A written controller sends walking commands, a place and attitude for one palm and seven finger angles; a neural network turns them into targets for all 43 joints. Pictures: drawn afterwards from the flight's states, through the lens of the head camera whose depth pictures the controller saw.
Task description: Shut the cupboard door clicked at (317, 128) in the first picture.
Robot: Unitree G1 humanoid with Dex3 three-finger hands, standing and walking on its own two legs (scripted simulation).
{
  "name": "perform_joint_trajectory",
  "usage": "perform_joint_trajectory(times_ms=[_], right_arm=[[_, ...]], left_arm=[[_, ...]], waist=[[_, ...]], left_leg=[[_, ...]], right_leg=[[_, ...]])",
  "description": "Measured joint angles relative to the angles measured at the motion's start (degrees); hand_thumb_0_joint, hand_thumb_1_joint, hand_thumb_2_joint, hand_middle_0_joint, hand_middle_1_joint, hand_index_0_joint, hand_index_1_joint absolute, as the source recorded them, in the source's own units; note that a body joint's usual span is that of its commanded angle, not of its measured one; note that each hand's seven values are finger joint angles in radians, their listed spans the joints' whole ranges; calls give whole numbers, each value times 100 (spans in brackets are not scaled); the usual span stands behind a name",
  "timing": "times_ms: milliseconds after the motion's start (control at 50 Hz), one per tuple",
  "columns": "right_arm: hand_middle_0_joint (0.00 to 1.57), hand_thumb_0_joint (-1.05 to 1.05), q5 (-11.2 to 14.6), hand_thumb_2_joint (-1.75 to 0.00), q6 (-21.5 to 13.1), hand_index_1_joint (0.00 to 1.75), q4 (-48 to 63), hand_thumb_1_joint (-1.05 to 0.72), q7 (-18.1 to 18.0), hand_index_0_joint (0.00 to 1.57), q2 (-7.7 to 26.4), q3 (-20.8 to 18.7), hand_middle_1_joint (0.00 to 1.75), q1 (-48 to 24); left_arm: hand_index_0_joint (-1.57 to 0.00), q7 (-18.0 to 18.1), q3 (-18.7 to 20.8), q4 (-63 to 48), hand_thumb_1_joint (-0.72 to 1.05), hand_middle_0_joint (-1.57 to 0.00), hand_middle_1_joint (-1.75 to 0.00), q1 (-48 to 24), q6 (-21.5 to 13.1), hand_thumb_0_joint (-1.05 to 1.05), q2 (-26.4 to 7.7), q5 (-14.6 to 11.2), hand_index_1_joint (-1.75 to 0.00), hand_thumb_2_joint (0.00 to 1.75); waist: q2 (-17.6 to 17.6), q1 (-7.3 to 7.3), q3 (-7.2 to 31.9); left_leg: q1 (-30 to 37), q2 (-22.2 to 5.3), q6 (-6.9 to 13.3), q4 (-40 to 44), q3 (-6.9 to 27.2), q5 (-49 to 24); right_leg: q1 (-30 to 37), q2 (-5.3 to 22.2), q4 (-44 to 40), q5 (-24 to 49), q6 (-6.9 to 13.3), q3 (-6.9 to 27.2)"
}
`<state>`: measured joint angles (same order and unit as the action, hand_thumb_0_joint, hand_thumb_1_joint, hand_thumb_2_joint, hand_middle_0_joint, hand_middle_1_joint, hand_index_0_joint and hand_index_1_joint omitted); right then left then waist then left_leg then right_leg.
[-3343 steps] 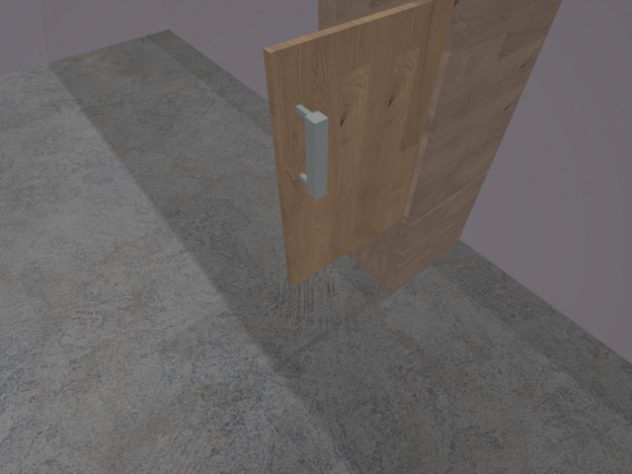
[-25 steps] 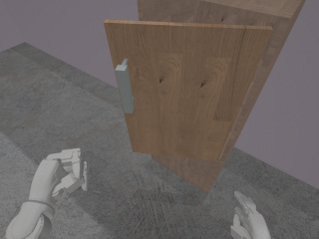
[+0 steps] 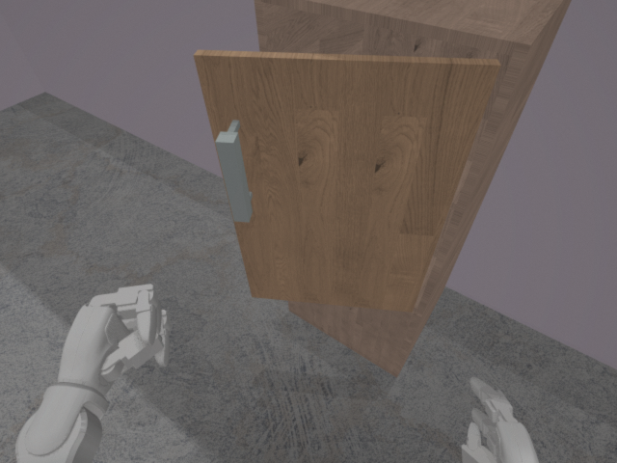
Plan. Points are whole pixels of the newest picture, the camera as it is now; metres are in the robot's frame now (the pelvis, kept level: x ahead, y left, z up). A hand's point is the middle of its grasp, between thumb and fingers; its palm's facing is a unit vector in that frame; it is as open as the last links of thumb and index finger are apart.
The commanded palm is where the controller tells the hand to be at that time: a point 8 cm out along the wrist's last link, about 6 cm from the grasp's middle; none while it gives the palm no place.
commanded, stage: bring the fist close to the handle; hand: left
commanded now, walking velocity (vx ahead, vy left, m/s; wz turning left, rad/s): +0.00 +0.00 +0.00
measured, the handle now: (239, 172) +0.52 +0.16 +0.10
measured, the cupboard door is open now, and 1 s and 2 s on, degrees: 28 28 25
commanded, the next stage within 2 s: push the door shut along its arc in 1.50 s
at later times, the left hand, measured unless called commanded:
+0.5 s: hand (201, 284) +0.30 +0.16 +0.10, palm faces -0.06 -1.00 -0.04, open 3.1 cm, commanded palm +0.28 +0.22 +0.10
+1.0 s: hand (230, 226) +0.39 +0.14 +0.10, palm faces -0.04 -1.00 -0.02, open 3.1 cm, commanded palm +0.38 +0.20 +0.10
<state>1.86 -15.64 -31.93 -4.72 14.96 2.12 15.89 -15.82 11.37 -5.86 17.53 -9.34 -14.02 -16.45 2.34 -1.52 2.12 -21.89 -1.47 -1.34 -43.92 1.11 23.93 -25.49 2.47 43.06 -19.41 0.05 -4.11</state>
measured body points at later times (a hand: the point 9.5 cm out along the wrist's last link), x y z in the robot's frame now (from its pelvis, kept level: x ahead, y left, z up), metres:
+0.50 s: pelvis +0.00 +0.01 +0.00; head +0.01 -0.01 +0.45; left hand +0.30 +0.22 +0.11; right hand +0.16 -0.22 -0.08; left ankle -0.01 +0.13 -0.71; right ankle +0.03 -0.12 -0.71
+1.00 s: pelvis +0.00 +0.00 +0.00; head +0.03 -0.02 +0.45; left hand +0.39 +0.20 +0.11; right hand +0.12 -0.26 -0.10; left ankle -0.01 +0.13 -0.71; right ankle +0.03 -0.12 -0.71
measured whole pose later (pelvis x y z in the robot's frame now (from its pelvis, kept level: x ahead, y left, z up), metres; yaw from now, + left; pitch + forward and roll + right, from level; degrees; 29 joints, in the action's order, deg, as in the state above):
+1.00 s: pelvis +0.00 +0.00 +0.00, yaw -1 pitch +5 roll +1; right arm 1.4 -8.0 -36.6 -4.1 15.1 1.5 15.4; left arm -10.0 10.8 34.3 -25.5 -10.4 -13.6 -10.6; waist 1.4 1.5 1.8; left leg -24.8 -1.1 -1.3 -41.6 -0.2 22.1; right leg -29.6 2.6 42.2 -17.9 0.1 -2.7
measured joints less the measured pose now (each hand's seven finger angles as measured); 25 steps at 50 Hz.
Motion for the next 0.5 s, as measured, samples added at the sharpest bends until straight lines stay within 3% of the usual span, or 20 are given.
perform_joint_trajectory(times_ms=[180, 300, 500], right_arm=[[20, 1, -10, -90, -60, 30, -27, -90, -23, 20, -58, 82, 30, -37], [20, 1, -9, -90, -77, 30, -173, -90, -57, 20, -72, 124, 30, -95], [20, 1, -39, -90, 107, 30, -216, -90, 17, 20, -115, 109, 30, -63]], left_arm=[[-131, 1, -67, 86, 90, -130, -150, -142, 70, 1, 1, 30, -150, 90], [-131, 123, -242, 493, 90, -130, -150, -891, 123, 1, 74, 166, -150, 90], [-131, 468, -424, 1261, 90, -130, -150, -1873, 342, 1, 197, 425, -150, 90]], waist=[[42, -23, -49], [20, -31, -114], [-23, 117, -73]], left_leg=[[-2, 38, 37, -21, 8, -20], [-60, 83, 58, -47, 24, -42], [-11, 99, 67, 153, -111, -106]], right_leg=[[28, 36, -20, 38, -36, -3], [-14, 80, 0, 53, -54, -14], [-78, 85, -71, 93, -63, 121]])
